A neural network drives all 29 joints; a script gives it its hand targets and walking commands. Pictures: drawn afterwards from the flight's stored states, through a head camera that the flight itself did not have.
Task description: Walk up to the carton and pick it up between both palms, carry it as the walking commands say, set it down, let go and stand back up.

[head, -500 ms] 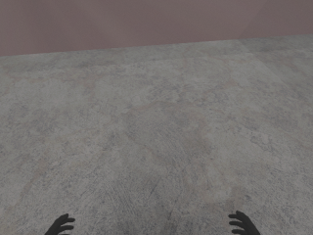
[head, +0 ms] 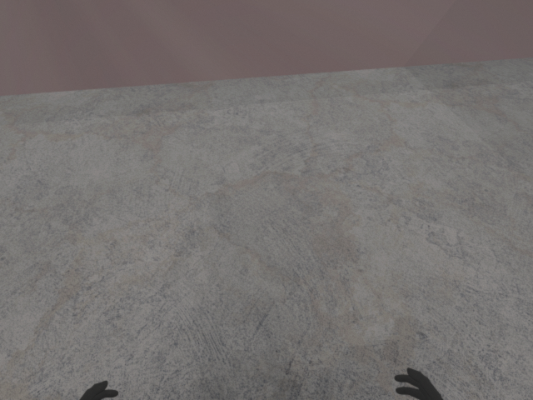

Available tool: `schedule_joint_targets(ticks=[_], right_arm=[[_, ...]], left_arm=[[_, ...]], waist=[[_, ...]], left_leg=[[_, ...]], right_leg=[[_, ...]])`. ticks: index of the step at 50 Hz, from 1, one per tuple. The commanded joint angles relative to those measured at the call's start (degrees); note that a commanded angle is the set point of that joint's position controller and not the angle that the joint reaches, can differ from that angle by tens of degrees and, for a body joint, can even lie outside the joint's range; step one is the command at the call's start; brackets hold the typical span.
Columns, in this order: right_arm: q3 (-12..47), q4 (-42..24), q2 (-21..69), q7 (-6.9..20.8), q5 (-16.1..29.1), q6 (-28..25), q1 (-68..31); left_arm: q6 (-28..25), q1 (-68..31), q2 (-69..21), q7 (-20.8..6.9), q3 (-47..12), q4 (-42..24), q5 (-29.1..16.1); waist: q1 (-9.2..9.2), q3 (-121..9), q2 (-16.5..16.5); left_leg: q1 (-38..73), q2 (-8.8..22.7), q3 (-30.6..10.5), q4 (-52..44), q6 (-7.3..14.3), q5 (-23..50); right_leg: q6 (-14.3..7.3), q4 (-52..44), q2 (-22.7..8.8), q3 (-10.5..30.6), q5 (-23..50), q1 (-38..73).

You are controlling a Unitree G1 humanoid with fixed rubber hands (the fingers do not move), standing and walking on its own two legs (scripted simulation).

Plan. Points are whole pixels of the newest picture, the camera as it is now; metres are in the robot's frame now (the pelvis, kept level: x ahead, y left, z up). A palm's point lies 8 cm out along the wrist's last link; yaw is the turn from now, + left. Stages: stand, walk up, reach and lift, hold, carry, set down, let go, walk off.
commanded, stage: stand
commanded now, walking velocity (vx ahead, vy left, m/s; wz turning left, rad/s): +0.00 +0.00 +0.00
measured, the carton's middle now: out of the picture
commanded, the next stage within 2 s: walk up in 1.46 s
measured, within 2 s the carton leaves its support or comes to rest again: neither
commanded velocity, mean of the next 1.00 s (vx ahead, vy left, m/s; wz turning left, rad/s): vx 0.00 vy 0.00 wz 0.00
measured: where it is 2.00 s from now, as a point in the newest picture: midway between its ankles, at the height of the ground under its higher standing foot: outside the picture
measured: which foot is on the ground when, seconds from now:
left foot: down 0.00-1.00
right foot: down 0.00-1.00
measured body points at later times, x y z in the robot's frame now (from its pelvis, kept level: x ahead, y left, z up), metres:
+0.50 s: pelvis -0.01 +0.00 +0.00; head -0.01 +0.00 +0.45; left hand +0.10 +0.29 -0.11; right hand +0.12 -0.25 -0.11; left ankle -0.01 +0.12 -0.72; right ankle +0.00 -0.12 -0.72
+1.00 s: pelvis -0.02 +0.01 +0.00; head -0.02 +0.01 +0.45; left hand +0.07 +0.30 -0.12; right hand +0.09 -0.26 -0.11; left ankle -0.01 +0.12 -0.72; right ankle +0.00 -0.12 -0.72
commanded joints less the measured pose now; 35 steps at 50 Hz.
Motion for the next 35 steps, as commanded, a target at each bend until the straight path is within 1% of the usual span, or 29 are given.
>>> schedule_joint_targets(ticks=[1, 2, 4, 5, 6, 7, 8, 10, 12, 13, 15, 16, 17, 18, 19, 20, 21, 22, 23, 24, 25, 26, 27, 30, 31, 32, 33, 34, 35], right_arm=[[-5.02, -1.15, -13.78, -0.7, 0.51, -2.06, -2.22], [-5.16, -0.98, -15.46, -0.7, 0.22, -1.86, -2.25], [-4.91, -1.18, -14.58, -0.79, 0.44, -1.98, -3.22], [-4.77, -0.32, -14.5, -0.78, 0.41, -2.03, -2.85], [-5.03, -0.15, -14.83, -0.57, 0.26, -1.98, -2.65], [-5.47, -0.25, -14.81, -0.68, 0.48, -2.11, -2.54], [-4.91, -0.14, -15.37, -0.83, 0.27, -2.17, -3.37], [-5.26, 0.46, -15.55, -0.82, 0.38, -1.9, -3.43], [-4.77, 0.77, -14.04, -0.9, 0.4, -1.73, -2.98], [-4.91, 1.45, -14.95, -0.94, 0.72, -1.59, -3.41], [-4.96, 1.94, -14.85, -0.85, 0.58, -1.67, -3.06], [-5.14, 1.59, -15.06, -0.75, 0.64, -1.7, -2.95], [-4.91, 2.13, -14.58, -0.71, 0.24, -1.57, -2.96], [-5.1, 1.47, -15.16, -0.67, 0.44, -1.57, -3.63], [-5.12, 2.44, -15.33, -0.58, 0.43, -1.64, -3.53], [-4.83, 2.9, -14.72, -0.65, 0.34, -1.44, -3.71], [-4.86, 2.89, -15.3, -0.48, 0.5, -1.53, -3.65], [-4.89, 3.12, -15.73, -0.51, 0.45, -1.66, -3.1], [-4.83, 3.55, -15.05, -0.74, 0.59, -1.63, -4.24], [-4.74, 3.41, -15.13, -0.68, 0.5, -1.6, -3.68], [-4.3, 4.52, -14.89, -0.73, 0.42, -1.66, -3.7], [-4.59, 3.52, -15.21, -0.77, 0.58, -1.58, -3.76], [-4.56, 4.24, -15.22, -0.76, 0.39, -1.66, -3.23], [-4.46, 4.27, -15.0, -0.76, 0.41, -1.6, -3.87], [-4.35, 5.03, -14.87, -0.81, 0.33, -1.6, -4.23], [-4.52, 4.47, -15.11, -0.85, 0.43, -1.73, -4.23], [-4.51, 5.12, -15.23, -0.59, 0.47, -1.49, -4.84], [-3.97, 5.19, -14.3, -0.77, 0.66, -1.49, -5.02], [-4.2, 5.5, -14.41, -0.72, 0.75, -1.44, -4.03]], left_arm=[[-2.45, -4.26, 11.61, 0.54, 3.68, -3.24, 1.07], [-2.09, -5.43, 12.3, 0.5, 4.08, -3.24, 1.09], [-2.35, -3.36, 11.93, 0.53, 3.97, -2.45, 0.88], [-2.39, -3.84, 12.3, 0.5, 3.88, -2.16, 1.36], [-2.29, -4.21, 11.71, 0.36, 3.84, -2.28, 1.0], [-2.25, -3.75, 12.45, 0.32, 3.83, -1.85, 0.85], [-2.23, -4.69, 10.98, 0.41, 3.59, -1.88, 1.13], [-1.95, -4.75, 12.19, 0.5, 4.1, -1.93, 1.32], [-2.01, -5.26, 11.6, 0.53, 3.72, -1.49, 1.45], [-1.9, -5.23, 12.64, 0.67, 3.76, -0.32, 1.14], [-2.22, -4.53, 11.82, 0.66, 3.41, -0.04, 0.91], [-2.3, -4.43, 12.02, 0.52, 3.33, -0.35, 0.96], [-2.34, -4.93, 11.44, 0.51, 3.34, 0.13, 0.75], [-2.29, -4.48, 11.16, 0.55, 3.25, 0.09, 0.91], [-2.13, -4.43, 12.5, 0.5, 3.37, 0.72, 1.34], [-2.09, -5.54, 12.35, 0.54, 3.63, 0.14, 1.04], [-1.94, -5.29, 12.99, 0.66, 3.65, 0.59, 0.93], [-2.1, -4.19, 12.32, 0.57, 3.69, 0.66, 0.69], [-2.04, -5.21, 12.46, 0.71, 3.73, 0.97, 1.22], [-2.03, -4.55, 12.38, 0.62, 3.51, 1.14, 0.66], [-2.18, -4.11, 12.21, 0.63, 3.34, 2.28, 0.98], [-1.94, -5.24, 11.98, 0.6, 3.36, 1.48, 0.86], [-2.03, -3.98, 12.54, 0.47, 3.32, 2.27, 0.57], [-1.79, -5.27, 12.51, 0.5, 3.31, 2.49, 0.86], [-1.88, -4.97, 12.12, 0.34, 3.3, 3.01, 1.05], [-1.71, -4.83, 11.1, 0.35, 3.17, 2.54, 0.74], [-1.65, -4.96, 12.03, 0.57, 3.2, 4.09, 0.79], [-1.68, -6.07, 12.37, 0.42, 3.18, 3.02, 0.82], [-1.64, -5.29, 12.41, 0.4, 3.07, 3.76, 0.79]], waist=[[-0.25, -3.31, 0.46], [-0.46, -2.61, -0.01], [0.35, -2.83, 2.03], [0.29, -4.14, 0.04], [0.59, -5.01, 0.46], [0.51, -5.15, -1.14], [0.48, -3.12, 0.53], [0.38, -2.38, 0.83], [0.06, -2.46, -1.74], [-0.43, -2.14, -1.58], [-0.03, -2.7, 0.98], [-0.45, -3.83, -0.49], [0.35, -2.83, -1.84], [0.57, -2.6, -0.96], [0.04, -2.49, -2.03], [0.21, -2.52, 0.18], [-0.24, -2.36, 0.41], [0.36, -3.99, 0.36], [0.09, -3.32, -1.48], [0.21, -2.16, -0.26], [0.49, -2.85, 0.89], [0.01, -1.82, 0.23], [0.17, -3.22, 1.14], [0.65, -1.39, 0.15], [0.45, -1.6, 0.84], [1.23, -0.99, 1.51], [0.25, -1.95, 1.34], [0.82, -0.22, 0.91], [-0.05, 0.32, -0.39]], left_leg=[[1.87, 5.19, -5.21, -6.07, 4.44, 16.3], [2.22, 5.18, -4.76, -6.71, 4.23, 15.92], [1.87, 4.91, -4.77, -6.89, 4.74, 17.1], [2.18, 4.89, -4.48, -6.38, 4.3, 17.41], [2.19, 4.96, -4.59, -7.02, 4.23, 16.13], [2.42, 4.85, -5.16, -6.23, 4.41, 17.3], [2.65, 5.14, -4.82, -6.71, 4.48, 17.7], [1.69, 4.89, -5.07, -7.02, 3.92, 16.81], [2.72, 5.03, -4.32, -7.5, 4.06, 16.05], [2.3, 5.07, -4.88, -6.58, 4.15, 16.18], [2.89, 4.91, -4.76, -7.11, 4.33, 15.81], [3.18, 5.19, -4.84, -6.81, 4.08, 15.98], [2.39, 4.78, -4.4, -7.24, 4.45, 15.53], [2.62, 4.83, -4.58, -7.27, 4.04, 14.71], [2.74, 4.78, -4.27, -7.0, 3.93, 13.55], [2.53, 4.29, -4.62, -7.98, 4.18, 14.56], [3.05, 4.89, -4.65, -8.22, 4.07, 16.12], [3.49, 5.35, -4.8, -7.63, 4.36, 17.06], [3.01, 5.4, -5.08, -8.13, 4.45, 16.32], [3.53, 5.52, -5.98, -8.77, 4.42, 17.04], [3.53, 5.65, -5.26, -8.02, 4.57, 16.42], [3.42, 5.02, -4.55, -8.58, 4.25, 15.99], [3.64, 5.41, -5.43, -8.67, 4.34, 14.8], [1.22, 5.35, -5.93, -9.95, 4.58, 13.59], [1.37, 5.82, -6.49, -11.27, 4.38, 11.33], [0.52, 5.79, -6.59, -11.47, 4.8, 10.37], [1.99, 5.68, -6.4, -11.24, 4.25, 10.7], [0.68, 5.04, -6.33, -11.33, 4.07, 10.16], [1.76, 5.21, -6.14, -10.68, 4.08, 9.83]], right_leg=[[-4.54, -6.89, -4.95, 5.91, 16.75, 2.12], [-3.95, -6.33, -4.42, 5.29, 15.92, 1.5], [-4.48, -6.75, -4.89, 5.66, 16.67, 2.41], [-4.63, -6.78, -5.26, 5.82, 16.66, 3.29], [-4.08, -6.69, -4.84, 4.74, 15.98, 4.14], [-4.37, -6.16, -4.97, 5.73, 16.75, 3.34], [-4.7, -6.55, -5.3, 5.3, 17.11, 1.73], [-4.19, -7.24, -4.98, 5.45, 17.25, 1.94], [-3.95, -8.8, -5.26, 5.25, 17.81, 3.17], [-4.6, -8.67, -5.52, 6.88, 18.41, 2.66], [-4.65, -8.33, -5.36, 6.69, 17.33, 2.34], [-4.31, -8.49, -5.34, 5.93, 16.58, 2.75], [-4.29, -8.46, -5.16, 5.78, 15.69, 2.72], [-4.29, -8.94, -5.36, 5.96, 16.07, 2.25], [-4.48, -9.46, -5.68, 6.57, 16.12, 2.29], [-4.27, -9.23, -5.51, 6.64, 16.05, 2.71], [-4.1, -9.05, -5.37, 5.88, 17.14, 2.08], [-4.15, -8.18, -5.11, 5.4, 17.88, 3.36], [-3.99, -8.52, -5.09, 5.7, 18.62, 3.41], [-3.88, -8.44, -4.69, 5.69, 16.92, 1.97], [-3.85, -8.95, -5.01, 5.75, 17.02, 3.12], [-3.96, -8.94, -5.23, 5.97, 15.81, 1.83], [-4.04, -8.68, -5.23, 6.33, 15.39, 3.39], [-3.76, -9.37, -4.96, 5.67, 13.19, 3.0], [-3.77, -9.12, -4.36, 5.42, 12.07, 3.05], [-3.57, -9.54, -4.74, 5.73, 12.07, 3.59], [-3.85, -10.52, -4.98, 5.91, 11.25, 3.39], [-3.77, -11.17, -5.04, 6.44, 10.2, 1.99], [-4.13, -12.28, -5.21, 7.83, 9.49, 0.51]])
